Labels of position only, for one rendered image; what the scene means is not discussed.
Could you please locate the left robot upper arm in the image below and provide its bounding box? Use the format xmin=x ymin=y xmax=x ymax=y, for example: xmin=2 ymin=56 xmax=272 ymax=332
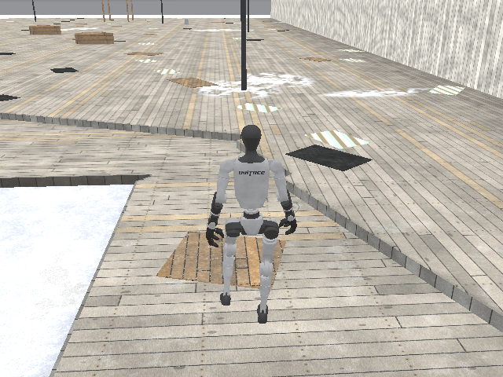
xmin=215 ymin=159 xmax=235 ymax=203

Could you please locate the right robot hand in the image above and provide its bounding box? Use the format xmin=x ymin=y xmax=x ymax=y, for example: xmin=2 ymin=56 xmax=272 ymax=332
xmin=279 ymin=218 xmax=297 ymax=235

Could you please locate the robot torso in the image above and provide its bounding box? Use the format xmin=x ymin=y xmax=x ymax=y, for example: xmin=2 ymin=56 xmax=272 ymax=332
xmin=233 ymin=155 xmax=270 ymax=236

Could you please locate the robot right forearm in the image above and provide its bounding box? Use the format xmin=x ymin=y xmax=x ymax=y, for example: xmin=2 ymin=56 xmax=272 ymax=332
xmin=281 ymin=190 xmax=296 ymax=221

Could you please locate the right robot upper arm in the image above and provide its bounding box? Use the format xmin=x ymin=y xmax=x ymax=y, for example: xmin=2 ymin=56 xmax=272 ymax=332
xmin=268 ymin=159 xmax=289 ymax=202

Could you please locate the robot left foot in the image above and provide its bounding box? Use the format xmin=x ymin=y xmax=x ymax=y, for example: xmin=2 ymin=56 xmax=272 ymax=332
xmin=220 ymin=292 xmax=231 ymax=306

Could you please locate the left robot hand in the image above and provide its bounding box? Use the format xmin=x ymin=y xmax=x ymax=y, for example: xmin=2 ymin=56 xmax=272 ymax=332
xmin=206 ymin=227 xmax=224 ymax=247

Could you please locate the robot left forearm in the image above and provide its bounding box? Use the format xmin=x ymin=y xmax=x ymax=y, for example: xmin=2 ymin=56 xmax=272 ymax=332
xmin=207 ymin=192 xmax=223 ymax=229

